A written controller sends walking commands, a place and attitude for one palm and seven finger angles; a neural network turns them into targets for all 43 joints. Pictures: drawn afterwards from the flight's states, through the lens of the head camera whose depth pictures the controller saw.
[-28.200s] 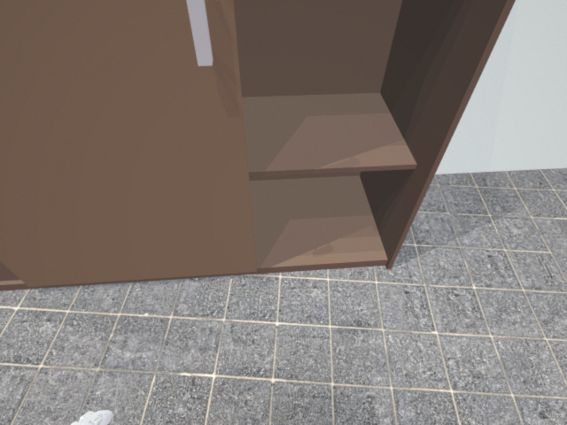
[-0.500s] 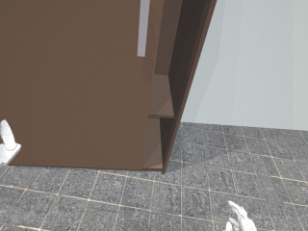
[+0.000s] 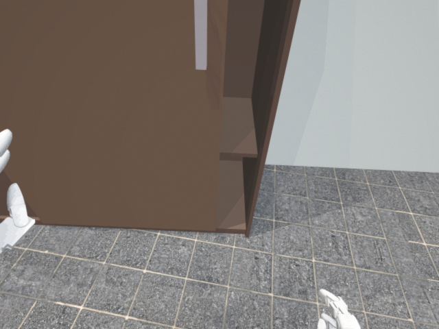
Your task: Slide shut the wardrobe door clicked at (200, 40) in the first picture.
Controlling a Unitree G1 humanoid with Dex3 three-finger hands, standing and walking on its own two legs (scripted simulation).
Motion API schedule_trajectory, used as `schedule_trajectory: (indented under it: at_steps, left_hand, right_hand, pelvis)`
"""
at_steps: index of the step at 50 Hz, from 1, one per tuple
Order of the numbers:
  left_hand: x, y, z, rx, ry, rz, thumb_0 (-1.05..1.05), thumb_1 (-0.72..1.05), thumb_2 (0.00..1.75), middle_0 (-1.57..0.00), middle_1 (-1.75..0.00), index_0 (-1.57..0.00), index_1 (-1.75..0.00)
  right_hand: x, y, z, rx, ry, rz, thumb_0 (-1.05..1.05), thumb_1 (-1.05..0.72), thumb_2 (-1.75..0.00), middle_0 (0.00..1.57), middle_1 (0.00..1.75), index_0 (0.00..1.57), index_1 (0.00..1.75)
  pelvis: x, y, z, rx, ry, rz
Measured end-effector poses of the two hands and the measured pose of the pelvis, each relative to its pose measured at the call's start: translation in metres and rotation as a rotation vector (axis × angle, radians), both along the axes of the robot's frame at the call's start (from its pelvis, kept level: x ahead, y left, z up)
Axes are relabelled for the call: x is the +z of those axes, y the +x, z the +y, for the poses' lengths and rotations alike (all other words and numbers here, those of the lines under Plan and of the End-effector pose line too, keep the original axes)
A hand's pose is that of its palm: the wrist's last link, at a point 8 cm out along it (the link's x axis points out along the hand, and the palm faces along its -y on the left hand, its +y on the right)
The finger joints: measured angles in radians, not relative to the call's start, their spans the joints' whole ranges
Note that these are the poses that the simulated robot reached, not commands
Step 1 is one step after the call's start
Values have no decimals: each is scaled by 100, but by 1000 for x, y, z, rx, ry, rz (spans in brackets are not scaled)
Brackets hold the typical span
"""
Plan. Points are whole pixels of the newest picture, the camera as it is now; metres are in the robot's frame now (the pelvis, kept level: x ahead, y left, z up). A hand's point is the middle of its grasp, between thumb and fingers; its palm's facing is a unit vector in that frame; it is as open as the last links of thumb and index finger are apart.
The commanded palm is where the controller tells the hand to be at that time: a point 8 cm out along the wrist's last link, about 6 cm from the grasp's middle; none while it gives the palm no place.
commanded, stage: stop stepping back and stand still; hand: left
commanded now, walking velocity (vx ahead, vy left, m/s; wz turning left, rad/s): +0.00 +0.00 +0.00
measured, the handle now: (201, 26) +0.73 +0.07 +0.27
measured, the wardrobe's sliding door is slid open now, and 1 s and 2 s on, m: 0.15 0.15 0.15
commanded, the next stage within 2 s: let the arm hang, fingers relaxed in 0.18 s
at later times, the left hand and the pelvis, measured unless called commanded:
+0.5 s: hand out of the picture +0.14 +0.21 -0.12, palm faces +0.03 -0.97 -0.25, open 7.4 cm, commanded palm none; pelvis +0.01 +0.02 +0.00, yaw +2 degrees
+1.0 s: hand out of the picture -0.02 +0.21 -0.15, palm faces +0.03 -0.98 -0.21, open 7.4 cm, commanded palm none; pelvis +0.01 +0.04 +0.02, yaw +1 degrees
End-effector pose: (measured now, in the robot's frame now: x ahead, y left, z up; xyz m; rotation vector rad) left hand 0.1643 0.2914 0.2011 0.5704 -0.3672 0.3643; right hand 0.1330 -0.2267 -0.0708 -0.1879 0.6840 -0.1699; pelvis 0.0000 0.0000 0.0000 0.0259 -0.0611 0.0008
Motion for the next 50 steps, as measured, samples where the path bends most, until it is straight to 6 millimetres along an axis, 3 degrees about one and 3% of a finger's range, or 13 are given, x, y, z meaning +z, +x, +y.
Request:
schedule_trajectory:
  at_steps: [8,15,17,19,21,24,27,29,33,38,44,50]
  left_hand:
    - [5,-15,5,56,-19,31,1,88,90,-22,-30,-22,-30]
    - [-9,5,20,80,-39,80,1,88,90,-21,-30,-21,-30]
    - [-51,22,25,77,-93,274,1,89,90,-21,-30,-21,-30]
    - [-115,29,26,99,-207,524,0,89,90,-20,-30,-20,-30]
    - [-183,22,17,119,-328,781,0,90,90,-20,-30,-20,-29]
    - [-269,-16,-16,120,-480,1136,1,90,90,-20,-29,-20,-29]
    - [-320,-72,-56,97,-598,1423,1,91,90,-20,-29,-20,-29]
    - [-328,-93,-54,182,-680,1435,-3,98,90,-21,-30,-21,-29]
    - [-331,-133,-39,252,-670,1539,-5,101,90,-21,-30,-21,-30]
    - [-326,-177,-24,339,-640,1684,-3,97,90,-21,-30,-21,-29]
    - [-320,-198,-20,384,-628,1760,0,93,90,-20,-30,-20,-29]
    - [-322,-189,-29,353,-640,1751,0,91,90,-20,-30,-20,-29]
  right_hand:
    - [-4,1,0,49,-21,114,1,-90,-90,20,30,20,30]
    - [0,24,2,55,-22,62,1,-90,-90,20,30,20,30]
    - [-10,31,1,85,-4,86,1,-90,-90,20,30,20,30]
    - [-20,31,0,86,7,133,1,-90,-90,20,30,20,30]
    - [-27,24,0,73,12,183,0,-90,-90,20,30,20,30]
    - [-34,1,3,46,9,272,0,-90,-90,20,30,20,30]
    - [-38,-33,6,22,2,395,0,-90,-90,20,30,20,30]
    - [-40,-59,10,17,-4,495,0,-90,-90,20,30,20,30]
    - [-46,-105,17,-7,12,665,0,-90,-90,20,30,20,30]
    - [-51,-144,30,-57,59,774,0,-90,-90,20,30,20,30]
    - [-56,-163,48,-82,105,821,0,-90,-90,20,30,20,30]
    - [-60,-158,63,-82,138,806,0,-90,-90,20,30,20,30]
  pelvis:
    - [11,5,1,6,3,35]
    - [11,11,9,15,-10,37]
    - [9,10,13,34,-15,50]
    - [6,9,16,44,-18,54]
    - [4,8,18,50,-18,48]
    - [4,6,19,45,-15,35]
    - [8,5,20,33,-20,33]
    - [11,3,19,39,-27,39]
    - [15,4,20,42,-38,47]
    - [18,8,26,32,-37,51]
    - [20,12,32,20,-32,46]
    - [20,14,36,12,-27,42]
